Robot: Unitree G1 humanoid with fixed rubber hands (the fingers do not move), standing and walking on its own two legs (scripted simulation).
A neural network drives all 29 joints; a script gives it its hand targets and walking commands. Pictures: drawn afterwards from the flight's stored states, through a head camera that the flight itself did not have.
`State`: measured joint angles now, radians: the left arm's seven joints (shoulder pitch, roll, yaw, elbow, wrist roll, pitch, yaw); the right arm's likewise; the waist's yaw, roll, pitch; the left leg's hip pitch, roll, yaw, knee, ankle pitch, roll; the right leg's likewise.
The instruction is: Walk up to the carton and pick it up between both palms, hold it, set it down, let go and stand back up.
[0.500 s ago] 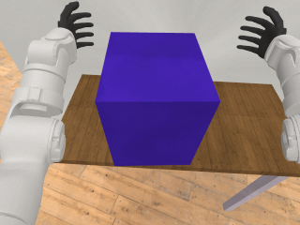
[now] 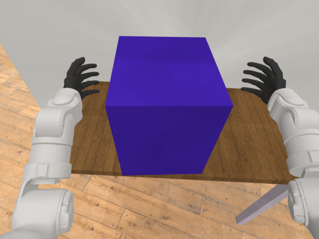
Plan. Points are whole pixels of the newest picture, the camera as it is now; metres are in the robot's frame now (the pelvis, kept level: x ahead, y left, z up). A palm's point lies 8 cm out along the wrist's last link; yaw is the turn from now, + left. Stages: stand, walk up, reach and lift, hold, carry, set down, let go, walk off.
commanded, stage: set down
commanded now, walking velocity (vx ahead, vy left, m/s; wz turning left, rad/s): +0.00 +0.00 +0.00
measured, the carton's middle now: (162, 108) +0.45 +0.02 +0.07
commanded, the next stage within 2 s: none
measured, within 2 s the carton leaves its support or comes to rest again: neither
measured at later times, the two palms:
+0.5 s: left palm (78, 122) +0.34 +0.21 +0.12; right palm (272, 123) +0.36 -0.24 +0.13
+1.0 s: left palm (79, 164) +0.27 +0.21 +0.05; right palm (273, 172) +0.26 -0.25 +0.06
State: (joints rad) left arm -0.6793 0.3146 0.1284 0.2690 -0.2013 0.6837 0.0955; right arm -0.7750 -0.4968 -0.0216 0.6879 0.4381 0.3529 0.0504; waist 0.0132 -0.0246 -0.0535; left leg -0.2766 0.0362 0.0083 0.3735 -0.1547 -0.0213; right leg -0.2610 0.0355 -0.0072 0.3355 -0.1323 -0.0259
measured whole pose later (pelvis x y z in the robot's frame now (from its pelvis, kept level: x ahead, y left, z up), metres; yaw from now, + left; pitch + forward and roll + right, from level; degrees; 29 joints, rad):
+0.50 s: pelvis +0.01 +0.00 +0.00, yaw -1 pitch +0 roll +0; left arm -0.32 0.21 0.17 0.01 -0.15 0.62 0.08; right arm -0.40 -0.44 -0.04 0.37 0.41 0.31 0.04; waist 0.00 -0.03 -0.02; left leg -0.17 0.03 0.02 0.32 -0.16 -0.02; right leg -0.18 0.03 0.02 0.33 -0.15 -0.03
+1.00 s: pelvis +0.03 +0.00 +0.00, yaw -1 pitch -2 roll +0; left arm 0.13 0.14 0.07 0.00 -0.11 0.21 0.08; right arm 0.12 -0.34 -0.06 0.15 0.31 0.04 0.08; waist 0.02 -0.02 -0.01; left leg -0.08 0.03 0.03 0.28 -0.17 -0.02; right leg -0.10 0.03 0.03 0.30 -0.16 -0.03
